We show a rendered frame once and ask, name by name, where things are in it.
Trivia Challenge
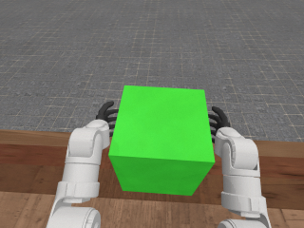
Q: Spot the robot left upper arm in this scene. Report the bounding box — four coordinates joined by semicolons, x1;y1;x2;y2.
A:
47;206;101;228

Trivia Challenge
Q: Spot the left robot forearm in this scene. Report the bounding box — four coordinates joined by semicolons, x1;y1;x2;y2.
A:
46;119;110;228

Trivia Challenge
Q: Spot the robot right upper arm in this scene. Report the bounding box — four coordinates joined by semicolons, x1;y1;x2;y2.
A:
218;218;267;228

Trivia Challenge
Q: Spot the carton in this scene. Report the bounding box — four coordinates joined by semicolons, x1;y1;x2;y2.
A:
108;85;215;196

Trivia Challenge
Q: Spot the robot left hand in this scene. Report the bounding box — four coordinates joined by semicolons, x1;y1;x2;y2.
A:
95;101;119;137

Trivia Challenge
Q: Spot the robot right hand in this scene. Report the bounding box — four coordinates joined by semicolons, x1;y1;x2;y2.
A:
208;106;230;143

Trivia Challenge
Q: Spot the right robot forearm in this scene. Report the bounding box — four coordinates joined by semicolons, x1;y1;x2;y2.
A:
214;126;272;228

